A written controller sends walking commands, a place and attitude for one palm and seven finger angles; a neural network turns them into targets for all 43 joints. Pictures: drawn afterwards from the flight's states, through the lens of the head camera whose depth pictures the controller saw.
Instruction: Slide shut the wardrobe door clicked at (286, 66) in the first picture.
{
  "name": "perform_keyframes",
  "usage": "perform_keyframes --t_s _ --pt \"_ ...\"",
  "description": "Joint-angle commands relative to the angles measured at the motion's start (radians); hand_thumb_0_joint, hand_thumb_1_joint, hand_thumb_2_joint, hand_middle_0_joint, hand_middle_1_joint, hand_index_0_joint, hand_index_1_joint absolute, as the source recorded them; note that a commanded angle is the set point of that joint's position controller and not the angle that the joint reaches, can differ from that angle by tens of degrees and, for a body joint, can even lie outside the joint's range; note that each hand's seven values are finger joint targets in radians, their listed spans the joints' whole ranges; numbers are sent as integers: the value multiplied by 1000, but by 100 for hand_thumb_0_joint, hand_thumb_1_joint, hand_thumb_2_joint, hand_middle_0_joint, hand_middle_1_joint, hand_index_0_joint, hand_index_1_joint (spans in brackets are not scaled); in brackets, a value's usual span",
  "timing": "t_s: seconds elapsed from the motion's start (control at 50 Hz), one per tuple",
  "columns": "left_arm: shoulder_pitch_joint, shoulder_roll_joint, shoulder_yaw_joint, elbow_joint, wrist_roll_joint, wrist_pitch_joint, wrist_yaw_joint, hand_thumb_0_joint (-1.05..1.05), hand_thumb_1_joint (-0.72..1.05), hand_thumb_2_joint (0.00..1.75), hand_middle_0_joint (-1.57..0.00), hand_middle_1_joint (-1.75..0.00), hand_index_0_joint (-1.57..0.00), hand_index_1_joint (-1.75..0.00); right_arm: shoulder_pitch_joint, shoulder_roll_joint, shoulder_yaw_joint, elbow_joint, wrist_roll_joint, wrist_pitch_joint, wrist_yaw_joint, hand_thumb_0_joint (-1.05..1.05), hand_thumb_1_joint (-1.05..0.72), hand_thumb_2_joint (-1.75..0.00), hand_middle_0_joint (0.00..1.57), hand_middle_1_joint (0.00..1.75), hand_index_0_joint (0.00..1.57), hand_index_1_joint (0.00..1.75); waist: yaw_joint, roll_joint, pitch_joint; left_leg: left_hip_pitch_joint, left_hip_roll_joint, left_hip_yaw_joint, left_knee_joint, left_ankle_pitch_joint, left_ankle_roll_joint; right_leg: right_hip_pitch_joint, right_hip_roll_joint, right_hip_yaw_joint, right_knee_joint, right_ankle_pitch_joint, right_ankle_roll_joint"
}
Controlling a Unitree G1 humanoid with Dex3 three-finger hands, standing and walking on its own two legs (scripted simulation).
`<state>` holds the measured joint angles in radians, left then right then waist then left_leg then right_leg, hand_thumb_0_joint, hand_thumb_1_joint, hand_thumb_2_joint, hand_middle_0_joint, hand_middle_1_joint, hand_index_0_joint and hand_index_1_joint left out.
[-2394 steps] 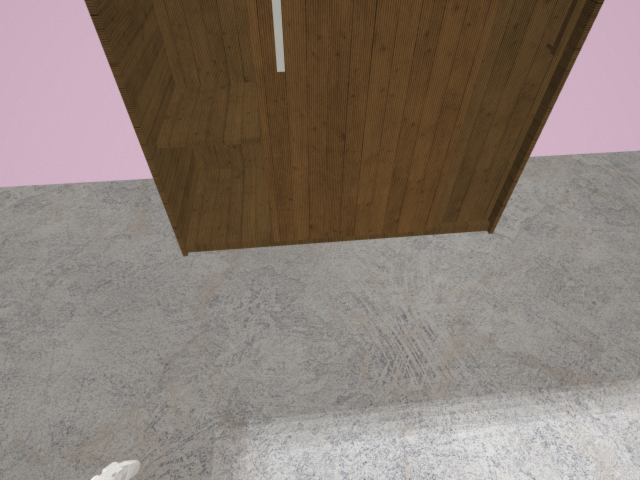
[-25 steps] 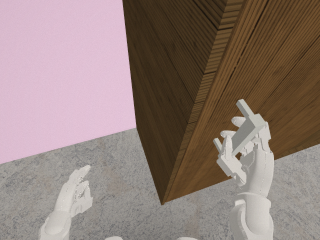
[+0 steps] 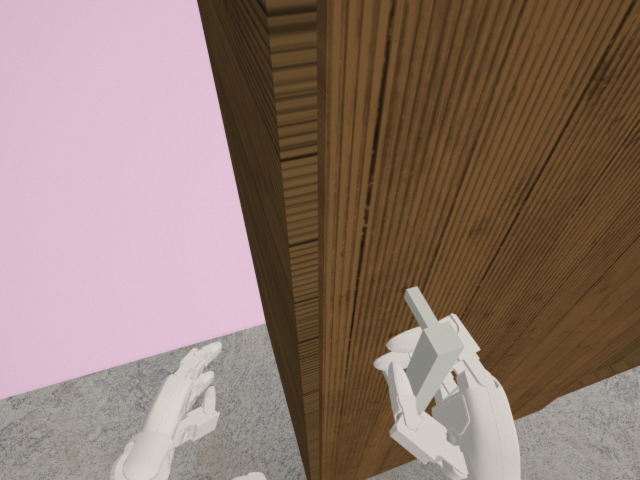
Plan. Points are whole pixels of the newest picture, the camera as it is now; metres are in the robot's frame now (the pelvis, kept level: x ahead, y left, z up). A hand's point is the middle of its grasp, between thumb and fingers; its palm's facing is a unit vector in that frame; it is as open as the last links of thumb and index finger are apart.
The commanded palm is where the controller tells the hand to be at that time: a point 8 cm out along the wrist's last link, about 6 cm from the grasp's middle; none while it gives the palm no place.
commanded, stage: step sideways, sliding the door along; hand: right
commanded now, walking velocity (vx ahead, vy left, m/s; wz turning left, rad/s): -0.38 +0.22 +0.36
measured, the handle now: (410, 362) +0.20 -0.09 +0.13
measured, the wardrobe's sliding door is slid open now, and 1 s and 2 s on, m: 0.00 0.00 0.00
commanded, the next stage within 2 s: none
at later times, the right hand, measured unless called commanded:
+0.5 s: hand (397, 410) +0.16 -0.07 +0.14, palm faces +0.06 +1.00 -0.06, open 6.0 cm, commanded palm +0.12 -0.05 +0.13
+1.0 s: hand (397, 417) +0.15 -0.07 +0.15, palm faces +0.07 +1.00 +0.02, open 5.9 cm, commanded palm +0.11 -0.04 +0.13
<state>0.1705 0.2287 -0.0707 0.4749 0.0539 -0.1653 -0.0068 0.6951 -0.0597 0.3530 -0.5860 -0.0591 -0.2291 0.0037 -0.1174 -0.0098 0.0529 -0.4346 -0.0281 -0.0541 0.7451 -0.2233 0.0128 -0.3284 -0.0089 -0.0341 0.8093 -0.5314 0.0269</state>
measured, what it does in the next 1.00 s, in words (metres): walks backwards, turning left: left foot, then right foot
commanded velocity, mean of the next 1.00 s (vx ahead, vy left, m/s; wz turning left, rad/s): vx -0.11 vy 0.22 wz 0.02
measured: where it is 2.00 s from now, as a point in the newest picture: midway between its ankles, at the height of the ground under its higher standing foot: outside the picture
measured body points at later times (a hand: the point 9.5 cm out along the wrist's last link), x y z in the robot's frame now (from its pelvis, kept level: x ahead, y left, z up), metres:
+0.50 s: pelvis -0.16 +0.03 +0.01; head -0.12 +0.02 +0.46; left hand -0.04 +0.28 -0.06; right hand +0.15 -0.12 +0.15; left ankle -0.22 +0.15 -0.71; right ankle +0.01 -0.10 -0.71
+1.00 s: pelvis -0.24 +0.04 +0.04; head -0.20 -0.01 +0.49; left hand -0.13 +0.29 -0.03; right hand +0.14 -0.12 +0.15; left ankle -0.31 +0.25 -0.61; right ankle -0.15 -0.04 -0.71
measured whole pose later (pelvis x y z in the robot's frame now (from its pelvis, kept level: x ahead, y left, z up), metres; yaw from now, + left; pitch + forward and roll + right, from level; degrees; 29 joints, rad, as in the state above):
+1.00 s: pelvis -0.24 +0.04 +0.04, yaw +17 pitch -3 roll +8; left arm 0.19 0.16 -0.02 0.63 -0.02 -0.12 0.02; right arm -0.25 -0.20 -0.10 0.07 0.05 0.02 -0.21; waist -0.10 -0.01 0.11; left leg -0.42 0.07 0.03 1.05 -0.33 -0.05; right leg -0.25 -0.20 -0.09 0.44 -0.14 0.00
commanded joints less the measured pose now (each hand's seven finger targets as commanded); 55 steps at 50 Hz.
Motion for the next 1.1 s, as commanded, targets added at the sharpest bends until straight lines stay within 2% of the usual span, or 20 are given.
perform_keyframes --t_s 0.0,0.02,0.04,0.06,0.1,0.14,0.38,0.44,0.46,0.48,0.5,0.52,0.58,0.64,0.68,0.72,0.82,0.88,0.96,1.08 --pt "-41 118 53 -160 -11 -5 -8 0 90 90 -20 -30 -20 -30 -173 4 104 -287 -30 -156 17 0 -90 -90 45 140 45 140 122 -340 -293 -211 33 14 438 -486 -49 188 -463 283 -451 814 -118" --pt "-81 95 57 -169 -23 -28 -11 0 90 90 -20 -30 -20 -30 -171 -12 73 -243 -28 -154 -7 0 -90 -90 45 140 45 140 94 -229 -377 -150 27 27 535 -448 -45 180 -482 256 -467 687 -201" --pt "-40 89 60 -165 -21 -36 -13 0 90 90 -20 -30 -20 -30 -189 3 65 -220 -20 -143 -17 0 -90 -90 45 140 45 140 126 -95 -313 -128 36 -2 586 -417 -37 131 -522 214 -488 609 -215" --pt "-19 103 69 -164 -13 -35 -14 0 90 90 -20 -30 -20 -30 -242 21 63 -268 -20 -130 -19 0 -90 -90 45 140 45 140 129 -33 -269 -201 47 -4 582 -407 -42 171 -525 224 -434 793 -228" --pt "-29 99 62 -141 -16 -41 -21 0 90 90 -20 -30 -20 -30 -297 30 54 -218 -12 -105 -30 0 -90 -90 45 140 45 140 145 -18 -166 -316 66 34 594 -390 -53 254 -509 143 -373 1184 -193" --pt "-28 108 66 -122 -16 -43 -30 0 90 90 -20 -30 -20 -30 -335 7 20 -182 -15 -78 -38 0 -90 -90 45 140 45 140 132 -67 -161 -344 57 76 541 -333 -61 337 -473 34 -376 1247 -142" --pt "-84 88 93 -137 -53 -66 -3 0 90 90 -20 -30 -20 -30 -681 71 12 -81 30 -8 -54 0 -90 -90 45 140 45 140 115 -246 -208 152 4 181 45 -277 -40 74 -422 -75 -616 61 -97" --pt "-67 78 109 -112 -66 -66 6 0 90 90 -20 -30 -20 -30 -788 40 -34 -16 31 19 -66 0 -90 -90 45 140 45 140 114 -152 -239 243 -8 194 -194 -220 -8 60 -320 -141 -451 -16 -33" --pt "-59 51 111 -99 -79 -68 8 0 90 90 -20 -30 -20 -30 -856 17 -49 -14 31 25 -70 0 -90 -90 45 140 45 140 120 -21 -241 151 61 112 -336 -209 26 123 -225 -202 -272 8 0" --pt "-66 22 107 -82 -86 -66 16 0 90 90 -20 -30 -20 -30 -930 -36 -79 -8 26 26 -77 0 -90 -90 45 140 45 140 126 189 -207 -17 214 -163 -484 -250 104 115 -121 -185 -23 5 33" --pt "-78 37 100 -52 -82 -57 25 0 90 90 -20 -30 -20 -30 -978 -109 -151 -2 29 31 -97 0 -90 -90 45 140 45 140 118 255 -200 -104 349 -353 -560 -257 199 56 -74 -114 205 -13 41" --pt "-93 28 87 -50 -62 -55 26 0 90 90 -20 -30 -20 -30 -1035 -141 -192 -23 28 22 -118 0 -90 -90 45 140 45 140 98 196 -169 -55 377 -348 -546 -113 232 -16 -67 -70 305 -18 36" --pt "-80 34 104 5 -63 -34 45 0 90 90 -20 -30 -20 -30 -1046 -72 -168 69 54 6 -106 0 -90 -90 45 140 45 140 113 201 -220 286 233 -101 -291 533 169 -116 -54 -85 138 15 33" --pt "-34 70 126 23 -71 -13 66 0 90 90 -20 -30 -20 -30 -1080 -56 -158 116 69 -2 -90 0 -90 -90 45 140 45 140 174 90 -284 190 147 16 -63 474 74 228 -99 -65 -358 385 11" --pt "-25 144 147 4 -53 -22 54 0 90 90 -20 -30 -20 -30 -1081 -30 -128 126 76 -13 -69 0 -90 -90 45 140 45 140 146 -246 -348 -198 38 12 338 -390 -48 524 -617 512 -427 1179 -198" --pt "-83 151 141 -18 -59 -4 47 0 90 90 -20 -30 -20 -30 -1059 -15 -139 196 76 0 -75 0 -90 -90 45 140 45 140 133 -43 -307 -177 36 -63 470 -305 -45 391 -611 435 -469 854 -239" --pt "-109 131 137 16 -72 -4 12 0 90 90 -20 -30 -20 -30 -1280 -9 -112 202 74 64 -75 0 -90 -90 45 140 45 140 140 -234 -253 -122 74 54 494 -79 -54 274 -364 29 -494 411 -78" --pt "-113 119 124 4 -73 4 25 0 90 90 -20 -30 -20 -30 -1317 9 -95 267 87 117 -85 0 -90 -90 45 140 45 140 146 -294 -224 -63 54 137 414 -60 -68 200 -295 6 -601 68 -52" --pt "-89 100 102 18 -78 -8 49 0 90 90 -20 -30 -20 -30 -1385 23 -77 321 93 138 -105 0 -90 -90 45 140 45 140 157 -327 -257 8 40 187 219 -160 -67 280 -292 4 -617 72 -69" --pt "-46 83 81 32 -79 -42 50 0 90 90 -20 -30 -20 -30 -1421 16 -67 338 89 125 -125 0 -90 -90 45 140 45 140 156 -293 -304 135 27 184 -198 -132 -41 397 -290 -22 -454 471 -81"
